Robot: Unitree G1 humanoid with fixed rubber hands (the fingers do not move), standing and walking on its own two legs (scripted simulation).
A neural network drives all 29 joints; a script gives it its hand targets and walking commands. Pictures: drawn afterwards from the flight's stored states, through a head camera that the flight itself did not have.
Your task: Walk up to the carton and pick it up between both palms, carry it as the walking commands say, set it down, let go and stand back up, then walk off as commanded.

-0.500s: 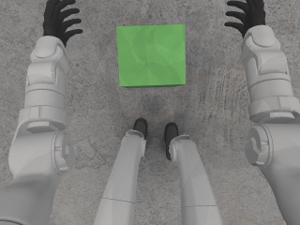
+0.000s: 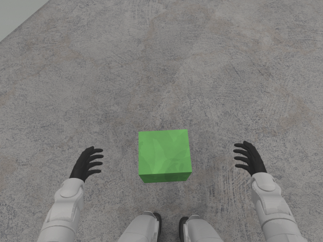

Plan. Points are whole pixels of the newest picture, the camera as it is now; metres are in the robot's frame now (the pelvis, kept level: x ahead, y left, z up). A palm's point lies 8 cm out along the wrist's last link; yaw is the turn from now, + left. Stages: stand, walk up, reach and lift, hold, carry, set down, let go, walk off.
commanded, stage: let go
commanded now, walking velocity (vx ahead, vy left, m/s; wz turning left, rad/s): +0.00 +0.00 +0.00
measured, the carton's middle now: (164, 158) +0.45 +0.04 -0.61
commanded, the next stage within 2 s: stand in 0.72 s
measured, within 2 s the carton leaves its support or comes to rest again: neither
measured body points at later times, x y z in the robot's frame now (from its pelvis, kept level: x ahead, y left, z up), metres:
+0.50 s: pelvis +0.04 -0.02 +0.02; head +0.06 -0.02 +0.47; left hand +0.20 +0.21 -0.06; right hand +0.21 -0.26 -0.05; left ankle +0.04 +0.08 -0.71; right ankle +0.02 -0.10 -0.71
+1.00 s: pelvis +0.06 -0.02 +0.02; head +0.01 -0.01 +0.47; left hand +0.18 +0.27 -0.07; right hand +0.19 -0.31 -0.06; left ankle +0.04 +0.08 -0.71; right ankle +0.02 -0.10 -0.71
